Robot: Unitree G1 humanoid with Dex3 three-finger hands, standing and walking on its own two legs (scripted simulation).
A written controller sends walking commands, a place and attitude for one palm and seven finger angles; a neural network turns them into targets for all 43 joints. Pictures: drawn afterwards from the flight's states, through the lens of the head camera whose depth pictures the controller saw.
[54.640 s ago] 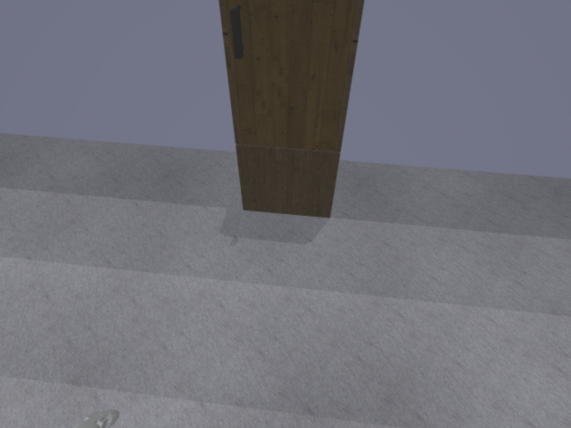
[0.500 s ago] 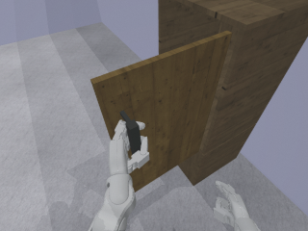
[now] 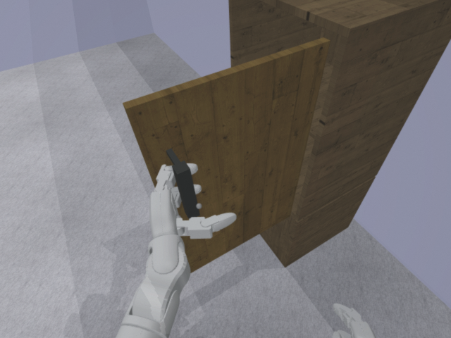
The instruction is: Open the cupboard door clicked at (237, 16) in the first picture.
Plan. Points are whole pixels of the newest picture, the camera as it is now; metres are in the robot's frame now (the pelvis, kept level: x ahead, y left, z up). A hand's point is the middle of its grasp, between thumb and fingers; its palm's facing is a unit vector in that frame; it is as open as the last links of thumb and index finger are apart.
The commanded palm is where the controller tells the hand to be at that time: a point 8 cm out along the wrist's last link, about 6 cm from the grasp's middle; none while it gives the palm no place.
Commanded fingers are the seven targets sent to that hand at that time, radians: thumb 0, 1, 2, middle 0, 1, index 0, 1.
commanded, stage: open thumb and fingers to let go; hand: left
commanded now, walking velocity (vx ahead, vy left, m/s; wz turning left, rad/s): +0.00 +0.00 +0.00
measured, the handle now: (182, 184) +0.36 +0.10 +0.10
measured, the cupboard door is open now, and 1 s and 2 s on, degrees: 90 92 92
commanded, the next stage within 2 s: slide the hand sideways off the handle in 0.34 s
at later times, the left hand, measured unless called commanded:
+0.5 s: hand (200, 211) +0.30 +0.06 +0.09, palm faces +0.12 -0.99 -0.03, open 15.2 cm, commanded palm +0.27 +0.11 +0.09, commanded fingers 0.00 -0.50 0.30 -0.15 -0.30 -0.15 -0.30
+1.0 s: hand (181, 236) +0.26 +0.09 +0.08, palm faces -0.23 -0.97 -0.05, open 16.3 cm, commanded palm +0.24 +0.15 +0.09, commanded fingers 0.00 -0.50 0.30 -0.15 -0.30 -0.15 -0.30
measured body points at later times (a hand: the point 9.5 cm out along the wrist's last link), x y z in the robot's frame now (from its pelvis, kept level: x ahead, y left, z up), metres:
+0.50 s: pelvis -0.02 +0.02 +0.00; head -0.02 +0.01 +0.45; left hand +0.29 +0.12 +0.10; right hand +0.16 -0.19 -0.10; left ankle -0.01 +0.14 -0.72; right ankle -0.01 -0.08 -0.72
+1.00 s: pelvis -0.02 +0.03 +0.00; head -0.01 +0.01 +0.45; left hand +0.27 +0.14 +0.09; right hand +0.16 -0.19 -0.09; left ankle -0.01 +0.14 -0.72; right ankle -0.01 -0.08 -0.72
